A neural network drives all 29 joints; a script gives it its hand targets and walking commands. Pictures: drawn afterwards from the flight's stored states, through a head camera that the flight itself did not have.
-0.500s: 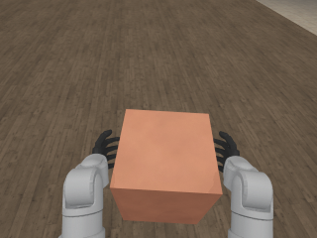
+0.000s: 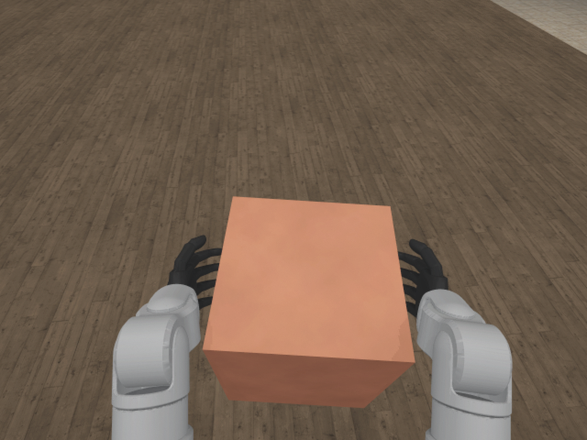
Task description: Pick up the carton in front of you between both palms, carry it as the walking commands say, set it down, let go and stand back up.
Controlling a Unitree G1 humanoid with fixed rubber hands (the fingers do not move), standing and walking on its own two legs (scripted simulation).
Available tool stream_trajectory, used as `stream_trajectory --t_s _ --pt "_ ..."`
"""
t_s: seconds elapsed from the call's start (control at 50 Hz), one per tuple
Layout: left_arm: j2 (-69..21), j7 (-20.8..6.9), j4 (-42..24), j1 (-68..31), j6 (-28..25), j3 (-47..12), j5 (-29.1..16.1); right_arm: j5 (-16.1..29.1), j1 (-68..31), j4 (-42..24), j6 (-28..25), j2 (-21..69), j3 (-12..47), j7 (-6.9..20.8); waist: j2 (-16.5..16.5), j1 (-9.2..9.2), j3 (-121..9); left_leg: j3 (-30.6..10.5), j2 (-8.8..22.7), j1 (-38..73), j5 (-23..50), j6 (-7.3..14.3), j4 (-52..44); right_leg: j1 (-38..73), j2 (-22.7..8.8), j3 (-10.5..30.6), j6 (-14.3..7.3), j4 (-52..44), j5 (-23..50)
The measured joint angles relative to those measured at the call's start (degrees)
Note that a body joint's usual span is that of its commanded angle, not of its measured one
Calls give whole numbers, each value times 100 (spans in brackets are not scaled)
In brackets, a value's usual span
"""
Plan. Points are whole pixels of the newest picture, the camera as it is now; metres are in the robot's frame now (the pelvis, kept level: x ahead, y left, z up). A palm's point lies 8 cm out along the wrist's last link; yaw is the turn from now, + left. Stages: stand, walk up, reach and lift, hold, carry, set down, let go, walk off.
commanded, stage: carry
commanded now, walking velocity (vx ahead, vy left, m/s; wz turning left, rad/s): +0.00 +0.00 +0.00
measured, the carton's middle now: (303, 310) +0.29 +0.00 +0.02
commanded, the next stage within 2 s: none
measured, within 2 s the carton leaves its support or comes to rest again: neither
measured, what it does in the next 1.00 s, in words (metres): walks ahead: left foot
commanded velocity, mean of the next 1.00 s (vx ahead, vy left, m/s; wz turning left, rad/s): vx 0.00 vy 0.00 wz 0.00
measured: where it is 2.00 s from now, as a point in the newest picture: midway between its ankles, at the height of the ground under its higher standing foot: outside the picture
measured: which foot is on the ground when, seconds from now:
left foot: down 0.00-0.02, up 0.04-0.36, down 0.38-1.00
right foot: down 0.00-1.00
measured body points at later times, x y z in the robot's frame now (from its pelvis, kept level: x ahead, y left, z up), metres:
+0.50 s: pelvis +0.24 +0.00 +0.02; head +0.24 +0.02 +0.47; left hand +0.52 +0.15 +0.09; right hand +0.52 -0.15 +0.10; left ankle +0.30 +0.10 -0.72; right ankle +0.13 -0.09 -0.72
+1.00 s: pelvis +0.29 -0.02 +0.02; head +0.27 -0.02 +0.47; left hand +0.56 +0.12 +0.09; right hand +0.55 -0.18 +0.09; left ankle +0.30 +0.10 -0.71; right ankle +0.14 -0.10 -0.70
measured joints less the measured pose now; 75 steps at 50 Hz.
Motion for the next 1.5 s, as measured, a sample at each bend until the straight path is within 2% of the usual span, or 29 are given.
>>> stream_trajectory --t_s 0.02,0.04,0.08,0.12,0.16,0.26,0.34,0.38,0.4,0.44,0.5,0.62,0.7,0.76,0.88,0.98,1.08,1.14,1.3,1.5 --pt "-10 -1 146 -98 -23 9 4 0 -75 66 28 -1 -81 -3 126 29 23 -92 192 -335 7 18 906 -23 57 -82 -144 288 -155" --pt "-22 -2 298 -200 -26 26 8 -8 -134 137 57 -2 -152 -5 148 68 75 -335 209 -816 42 37 2001 -13 56 -112 -253 477 -371" --pt "-38 -2 495 -309 -5 77 6 -38 -213 258 113 25 -243 -6 93 90 234 -714 29 -1810 82 111 3789 208 15 -116 -314 376 -575" --pt "-39 -4 533 -290 -3 127 -11 -68 -240 330 126 42 -229 -5 49 92 377 -749 -36 -2568 355 188 4391 537 8 -103 -257 -10 -540" --pt "-32 -4 469 -241 -31 165 -26 -80 -273 355 98 42 -172 -5 18 89 486 -677 -12 -3081 647 200 4105 851 13 -66 -242 -388 -507" --pt "-27 -11 158 -210 -141 213 -67 -87 -310 128 -14 52 -34 -47 37 39 589 -542 24 -3587 1152 144 2285 1417 41 35 -154 -809 -671" --pt "-32 -48 74 -244 -138 174 -47 -85 -274 -56 12 46 -38 -58 55 -23 474 -317 -31 -3405 1995 125 1055 1757 74 66 -21 -660 -1104" --pt "-31 -72 119 -237 -102 155 -8 -84 -267 -24 57 45 -54 -59 68 -43 355 -133 -43 -3040 2812 103 335 1884 107 94 71 -357 -1460" --pt "-28 -85 175 -237 -87 162 16 -85 -262 45 59 46 -54 -58 29 -46 272 -69 -51 -2850 2737 228 191 1900 96 127 121 -136 -1678" --pt "-28 -92 349 -269 -40 228 61 -104 -285 320 16 50 -51 -42 -267 -34 153 46 -183 -2738 2202 451 317 1867 -86 240 245 223 -1902" --pt "-20 -90 531 -221 36 273 132 -96 -319 697 -7 56 -59 -21 -439 5 20 139 -215 -2679 1857 488 474 1991 -136 382 362 171 -2069" --pt "-31 -27 475 -286 0 251 92 -52 -319 616 -86 53 -108 -20 -307 14 89 175 -140 -2757 1576 474 758 2089 -86 435 397 -7 -2057" --pt "-32 -21 346 -280 -49 201 58 -45 -263 398 -104 46 -97 -22 -224 -24 126 164 -123 -2757 1642 490 813 2029 -89 441 437 167 -1924" --pt "-26 -21 297 -234 -47 189 43 -50 -230 346 -86 42 -63 -25 -197 -32 75 162 -116 -2730 1750 474 787 2188 -62 434 431 -121 -1836" --pt "-11 -73 438 -72 -152 120 78 -89 -71 429 -136 20 3 -17 -179 -25 -21 154 -100 -2547 1772 354 655 2282 -33 426 348 -121 -1783" --pt "8 -121 690 105 -333 68 144 -165 98 679 -299 5 91 14 -224 -26 -83 134 -99 -2347 1771 338 489 2262 -35 420 399 190 -1770" --pt "8 -165 1024 126 -679 91 216 -255 80 1054 -643 3 88 74 -240 29 -128 143 -9 -2511 1664 271 767 2505 66 431 274 -372 -1989" --pt "8 -190 1288 131 -946 44 271 -308 135 1219 -871 -2 56 98 -217 23 -73 131 16 -2512 1478 219 814 2438 85 424 163 -199 -2182" --pt "14 -252 1822 230 -1654 18 406 -417 228 1768 -1585 -7 46 162 -260 -12 76 153 55 -2598 1388 231 1040 2279 65 453 116 185 -2393" --pt "-31 -345 3249 -266 -2764 349 731 -742 -281 3215 -2701 47 -330 273 -218 -8 171 139 106 -2650 1562 291 1029 2162 108 449 92 310 -2281"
